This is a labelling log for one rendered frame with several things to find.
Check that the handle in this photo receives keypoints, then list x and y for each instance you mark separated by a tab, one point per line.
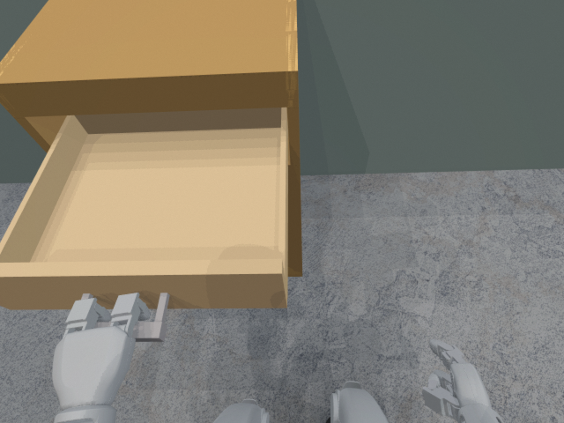
145	331

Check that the robot left forearm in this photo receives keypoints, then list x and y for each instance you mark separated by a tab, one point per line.
98	413

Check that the drawer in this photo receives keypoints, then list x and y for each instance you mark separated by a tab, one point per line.
189	203

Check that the right robot shin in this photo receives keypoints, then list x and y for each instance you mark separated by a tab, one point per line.
352	384

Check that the robot right hand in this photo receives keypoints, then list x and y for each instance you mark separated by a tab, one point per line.
446	394

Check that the cabinet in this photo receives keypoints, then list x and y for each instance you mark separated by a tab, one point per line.
96	57

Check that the robot left hand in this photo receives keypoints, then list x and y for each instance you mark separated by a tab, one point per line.
90	364

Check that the robot right forearm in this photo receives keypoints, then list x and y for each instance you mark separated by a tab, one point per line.
478	413

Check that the robot left thigh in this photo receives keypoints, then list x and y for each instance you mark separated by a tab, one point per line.
243	413

